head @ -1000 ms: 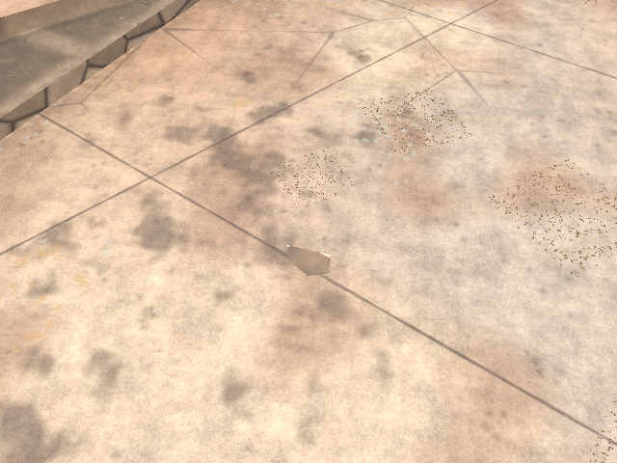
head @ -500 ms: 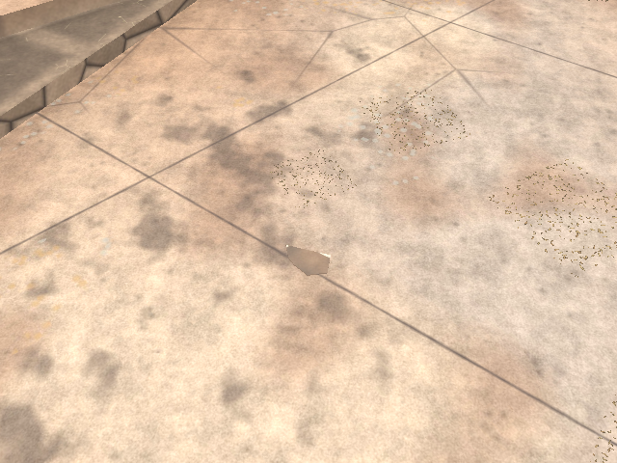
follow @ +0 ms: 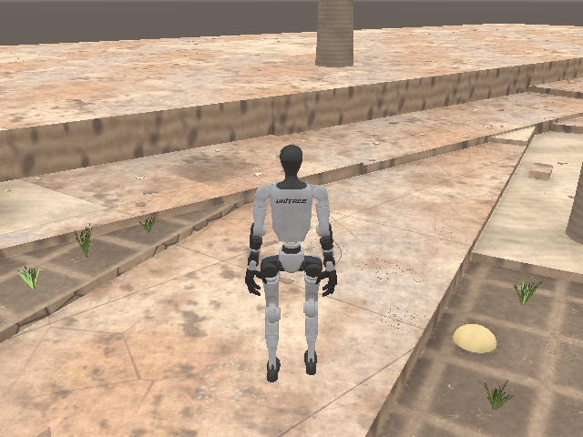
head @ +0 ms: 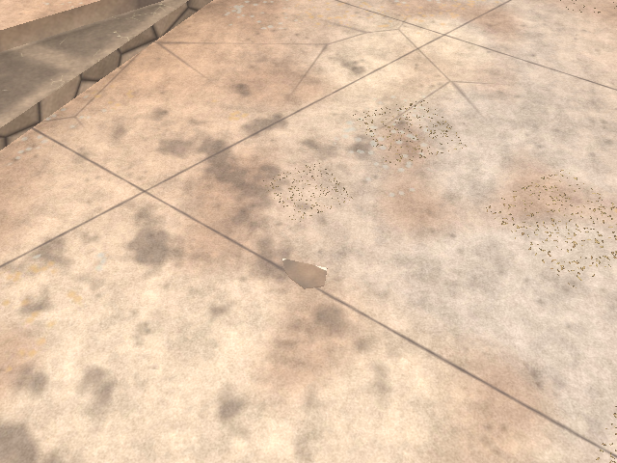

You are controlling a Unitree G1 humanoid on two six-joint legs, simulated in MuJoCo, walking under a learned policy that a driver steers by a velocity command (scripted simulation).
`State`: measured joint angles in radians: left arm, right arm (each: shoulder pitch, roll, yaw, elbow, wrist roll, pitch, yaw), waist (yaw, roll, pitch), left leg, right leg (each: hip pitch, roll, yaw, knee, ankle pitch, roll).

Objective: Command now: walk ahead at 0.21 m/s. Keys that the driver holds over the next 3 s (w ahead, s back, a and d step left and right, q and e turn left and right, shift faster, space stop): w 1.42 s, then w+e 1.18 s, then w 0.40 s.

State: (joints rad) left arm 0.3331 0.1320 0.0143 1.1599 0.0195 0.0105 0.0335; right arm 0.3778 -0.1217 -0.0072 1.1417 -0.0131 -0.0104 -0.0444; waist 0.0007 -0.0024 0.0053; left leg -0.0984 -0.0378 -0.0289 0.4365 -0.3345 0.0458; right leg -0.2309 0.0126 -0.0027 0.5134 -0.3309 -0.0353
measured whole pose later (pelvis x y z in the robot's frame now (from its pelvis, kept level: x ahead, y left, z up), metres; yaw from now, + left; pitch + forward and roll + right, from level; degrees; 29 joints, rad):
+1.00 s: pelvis +0.48 -0.02 +0.00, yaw +0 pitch +0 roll +1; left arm 0.10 0.18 0.04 0.93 0.02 -0.04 -0.03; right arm 0.48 -0.15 -0.03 1.09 -0.01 -0.10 0.00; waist -0.05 -0.03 0.05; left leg 0.03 -0.10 0.10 0.19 -0.23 0.11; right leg -0.65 -0.11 -0.04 0.78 -0.03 -0.04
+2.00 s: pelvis +1.03 -0.02 +0.01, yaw -16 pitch +1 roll +1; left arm 0.20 0.26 0.09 0.89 0.03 -0.01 -0.04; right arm 0.34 -0.21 -0.06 0.95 -0.02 -0.11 -0.01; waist -0.01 -0.05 0.03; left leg -0.11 -0.01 0.21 0.30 -0.20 0.06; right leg -0.63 -0.08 0.00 1.10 -0.17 -0.07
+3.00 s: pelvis +1.52 -0.29 +0.00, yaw -43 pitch +0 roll +0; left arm 0.32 0.27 0.05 0.86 0.03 -0.05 -0.02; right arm 0.24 -0.25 -0.05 0.82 -0.02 -0.06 0.01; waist 0.02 -0.04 0.04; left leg -0.27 -0.05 0.07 0.44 -0.17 0.07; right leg -0.38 0.04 0.06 1.14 -0.33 -0.08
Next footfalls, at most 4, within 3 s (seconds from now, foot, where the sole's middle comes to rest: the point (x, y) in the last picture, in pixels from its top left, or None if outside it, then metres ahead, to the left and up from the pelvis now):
0.64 left None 0.44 0.03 -0.78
1.18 right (372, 371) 0.76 -0.12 -0.78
1.72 left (301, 270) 1.07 0.05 -0.78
2.28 right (391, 220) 1.27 -0.21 -0.78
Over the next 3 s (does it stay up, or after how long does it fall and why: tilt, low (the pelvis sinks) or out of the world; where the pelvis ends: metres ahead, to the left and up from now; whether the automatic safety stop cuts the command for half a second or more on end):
stays up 1.52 -0.29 0.00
